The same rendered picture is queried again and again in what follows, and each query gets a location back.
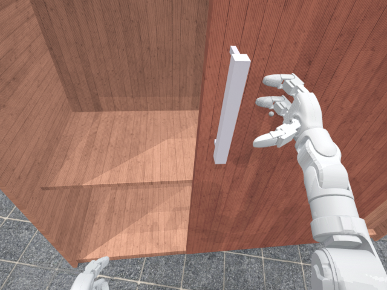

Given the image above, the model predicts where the right robot upper arm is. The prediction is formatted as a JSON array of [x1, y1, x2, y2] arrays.
[[311, 248, 387, 290]]

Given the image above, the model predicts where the handle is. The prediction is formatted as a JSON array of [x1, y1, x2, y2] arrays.
[[213, 46, 251, 164]]

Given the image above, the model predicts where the robot right forearm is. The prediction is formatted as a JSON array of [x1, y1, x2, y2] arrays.
[[295, 128, 387, 281]]

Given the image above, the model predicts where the robot left hand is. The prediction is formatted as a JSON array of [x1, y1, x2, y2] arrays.
[[70, 256, 109, 290]]

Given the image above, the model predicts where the robot right hand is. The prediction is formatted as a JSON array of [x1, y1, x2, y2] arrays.
[[253, 73, 323, 148]]

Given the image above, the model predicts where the wardrobe door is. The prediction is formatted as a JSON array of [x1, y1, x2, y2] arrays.
[[186, 0, 387, 254], [364, 200, 387, 229]]

